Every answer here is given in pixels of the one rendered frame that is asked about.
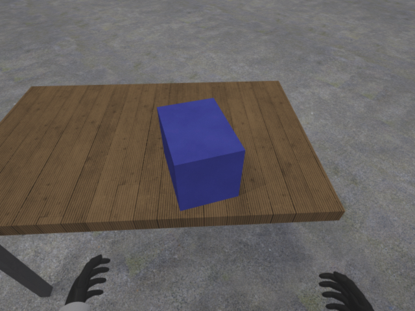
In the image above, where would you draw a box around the carton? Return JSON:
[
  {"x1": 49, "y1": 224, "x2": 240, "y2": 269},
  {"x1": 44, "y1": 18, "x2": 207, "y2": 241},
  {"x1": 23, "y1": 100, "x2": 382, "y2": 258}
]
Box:
[{"x1": 157, "y1": 98, "x2": 245, "y2": 211}]

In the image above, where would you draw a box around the left robot hand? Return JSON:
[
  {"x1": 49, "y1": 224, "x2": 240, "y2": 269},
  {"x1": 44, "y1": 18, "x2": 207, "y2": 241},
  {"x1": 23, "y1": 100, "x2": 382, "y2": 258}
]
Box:
[{"x1": 65, "y1": 255, "x2": 110, "y2": 305}]

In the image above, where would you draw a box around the table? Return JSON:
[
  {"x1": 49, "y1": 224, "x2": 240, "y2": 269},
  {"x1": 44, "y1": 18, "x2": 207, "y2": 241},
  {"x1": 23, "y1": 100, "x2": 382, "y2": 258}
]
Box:
[{"x1": 0, "y1": 81, "x2": 345, "y2": 297}]

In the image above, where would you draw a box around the right robot hand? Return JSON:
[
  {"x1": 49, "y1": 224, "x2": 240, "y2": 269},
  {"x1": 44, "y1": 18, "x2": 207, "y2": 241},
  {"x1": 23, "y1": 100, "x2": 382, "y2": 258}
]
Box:
[{"x1": 319, "y1": 271, "x2": 374, "y2": 311}]

